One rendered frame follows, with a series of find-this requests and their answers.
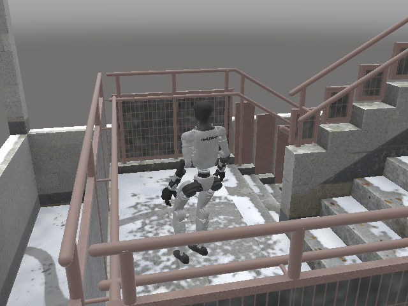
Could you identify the left robot foot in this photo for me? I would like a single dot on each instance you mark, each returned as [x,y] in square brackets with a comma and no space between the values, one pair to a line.
[184,259]

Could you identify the right robot hand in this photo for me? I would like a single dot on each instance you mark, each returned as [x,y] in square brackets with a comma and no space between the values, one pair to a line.
[221,174]

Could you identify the robot left forearm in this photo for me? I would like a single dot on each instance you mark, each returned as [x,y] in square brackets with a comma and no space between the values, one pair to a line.
[177,176]

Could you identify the robot right forearm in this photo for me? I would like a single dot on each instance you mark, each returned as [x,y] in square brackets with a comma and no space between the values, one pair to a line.
[222,163]

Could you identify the robot left upper arm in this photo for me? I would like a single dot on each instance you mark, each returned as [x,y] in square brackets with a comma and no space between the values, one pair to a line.
[187,139]

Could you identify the left robot hand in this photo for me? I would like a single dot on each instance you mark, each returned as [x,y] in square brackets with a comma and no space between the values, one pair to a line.
[167,194]

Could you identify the robot right upper arm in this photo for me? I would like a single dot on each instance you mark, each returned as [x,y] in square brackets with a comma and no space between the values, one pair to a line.
[224,152]

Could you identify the left robot thigh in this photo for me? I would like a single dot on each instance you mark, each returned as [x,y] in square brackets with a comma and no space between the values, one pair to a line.
[186,190]

